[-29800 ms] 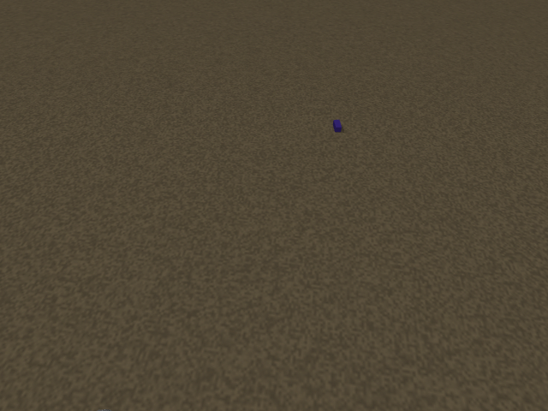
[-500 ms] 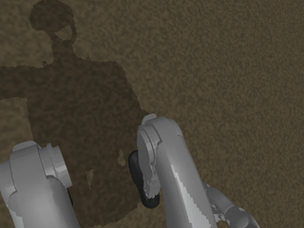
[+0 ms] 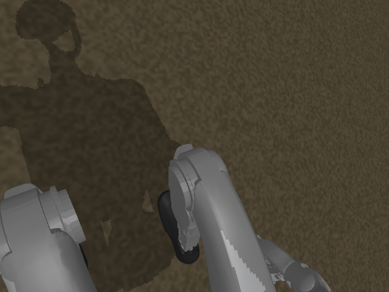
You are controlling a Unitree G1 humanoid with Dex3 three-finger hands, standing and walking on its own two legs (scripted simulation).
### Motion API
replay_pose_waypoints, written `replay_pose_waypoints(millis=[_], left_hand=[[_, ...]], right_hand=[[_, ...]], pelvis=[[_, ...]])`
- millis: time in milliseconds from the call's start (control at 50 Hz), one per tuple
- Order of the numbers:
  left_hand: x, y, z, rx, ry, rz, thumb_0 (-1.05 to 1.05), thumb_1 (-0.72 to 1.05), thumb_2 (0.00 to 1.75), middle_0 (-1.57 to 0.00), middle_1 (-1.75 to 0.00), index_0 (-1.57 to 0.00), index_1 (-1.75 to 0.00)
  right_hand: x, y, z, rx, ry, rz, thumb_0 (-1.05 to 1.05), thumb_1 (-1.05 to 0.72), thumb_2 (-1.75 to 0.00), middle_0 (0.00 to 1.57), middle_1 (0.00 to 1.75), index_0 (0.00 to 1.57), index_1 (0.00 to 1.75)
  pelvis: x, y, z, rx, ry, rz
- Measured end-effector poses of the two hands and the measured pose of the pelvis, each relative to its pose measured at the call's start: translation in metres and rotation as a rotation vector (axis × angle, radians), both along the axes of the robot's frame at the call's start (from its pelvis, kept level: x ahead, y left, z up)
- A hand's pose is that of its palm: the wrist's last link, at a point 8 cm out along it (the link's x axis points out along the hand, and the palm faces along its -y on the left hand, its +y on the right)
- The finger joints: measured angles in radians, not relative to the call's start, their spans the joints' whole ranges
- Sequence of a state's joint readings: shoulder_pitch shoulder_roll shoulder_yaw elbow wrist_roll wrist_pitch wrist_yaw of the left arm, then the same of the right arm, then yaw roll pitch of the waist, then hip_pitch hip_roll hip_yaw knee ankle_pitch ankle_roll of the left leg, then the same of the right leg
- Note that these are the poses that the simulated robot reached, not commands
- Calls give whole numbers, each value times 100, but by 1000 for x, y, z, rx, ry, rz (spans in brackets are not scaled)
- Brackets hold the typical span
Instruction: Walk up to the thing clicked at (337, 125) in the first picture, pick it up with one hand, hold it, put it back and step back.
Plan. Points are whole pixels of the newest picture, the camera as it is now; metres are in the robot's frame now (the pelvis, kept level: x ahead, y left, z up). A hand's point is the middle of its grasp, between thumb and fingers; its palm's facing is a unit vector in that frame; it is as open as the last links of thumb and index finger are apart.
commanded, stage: open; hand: left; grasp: from above
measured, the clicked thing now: out of the picture +0.41 +0.36 -0.28
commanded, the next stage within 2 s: withdraw in 0.88 s
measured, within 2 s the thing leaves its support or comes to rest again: neither
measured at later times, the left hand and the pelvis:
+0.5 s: hand out of the picture +0.39 +0.35 -0.25, palm faces -0.42 -0.23 -0.88, open 10.6 cm; pelvis +0.00 +0.00 +0.00, yaw +0 degrees
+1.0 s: hand out of the picture +0.40 +0.35 -0.25, palm faces -0.41 -0.23 -0.88, open 12.5 cm; pelvis +0.00 +0.00 +0.00, yaw +0 degrees
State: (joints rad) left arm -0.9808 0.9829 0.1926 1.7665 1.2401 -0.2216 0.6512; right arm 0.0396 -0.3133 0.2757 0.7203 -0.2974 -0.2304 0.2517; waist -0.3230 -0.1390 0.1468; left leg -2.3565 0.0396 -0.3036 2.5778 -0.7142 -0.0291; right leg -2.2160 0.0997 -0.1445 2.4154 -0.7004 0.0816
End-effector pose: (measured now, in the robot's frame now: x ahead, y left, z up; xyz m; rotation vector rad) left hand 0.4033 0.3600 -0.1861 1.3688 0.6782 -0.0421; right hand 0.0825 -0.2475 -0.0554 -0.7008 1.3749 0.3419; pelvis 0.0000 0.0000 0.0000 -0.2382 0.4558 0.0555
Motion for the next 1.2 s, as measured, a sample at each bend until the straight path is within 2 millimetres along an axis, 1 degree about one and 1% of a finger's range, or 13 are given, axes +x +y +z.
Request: replay_pose_waypoints(millis=[100,340,460,580,740,840,1080,1140,1200], left_hand=[[0,0,0,-1,-3,-1,-1,46,11,-101,-18,-98,-13],[-2,0,-2,-2,2,-8,0,19,37,-83,-48,-71,-38],[-4,-1,-3,-3,5,-8,0,7,48,-74,-60,-60,-49],[-3,-1,-4,-3,6,-10,0,-1,55,-69,-69,-53,-56],[4,0,-5,9,-9,-9,0,-9,64,-52,-71,-45,-65],[6,-1,-5,10,-9,-8,0,-15,68,-42,-73,-40,-70],[2,1,-4,-2,-5,2,0,-26,78,-30,-79,-30,-78],[6,3,-1,7,-17,-16,0,-27,79,-29,-80,-29,-79],[14,7,12,18,-65,-43,0,-28,80,-28,-80,-29,-79]], right_hand=[[-2,1,2,1,4,6,0,-90,-89,20,30,20,30],[-3,1,5,4,1,17,0,-89,-89,20,30,20,30],[-4,1,6,6,2,19,0,-89,-89,20,30,20,30],[-5,1,6,9,-2,23,0,-89,-89,20,30,20,30],[-7,0,7,13,7,22,0,-89,-89,20,30,20,30],[-6,0,7,14,17,20,0,-89,-90,20,30,20,30],[1,-1,9,5,6,24,0,-89,-89,20,30,20,30],[4,-1,9,1,2,22,0,-90,-90,20,30,20,30],[7,-1,8,3,0,8,0,-90,-90,20,30,20,30]], pelvis=[[-1,0,0,-1,-5,-2],[-2,1,0,-5,-10,-2],[-2,0,0,-5,-13,-2],[-3,1,-1,-5,-19,-1],[-2,1,-1,-6,-16,-2],[-1,1,0,-9,-7,-3],[0,1,3,-9,1,-3],[0,1,3,-10,4,0],[1,1,5,-10,16,4]])
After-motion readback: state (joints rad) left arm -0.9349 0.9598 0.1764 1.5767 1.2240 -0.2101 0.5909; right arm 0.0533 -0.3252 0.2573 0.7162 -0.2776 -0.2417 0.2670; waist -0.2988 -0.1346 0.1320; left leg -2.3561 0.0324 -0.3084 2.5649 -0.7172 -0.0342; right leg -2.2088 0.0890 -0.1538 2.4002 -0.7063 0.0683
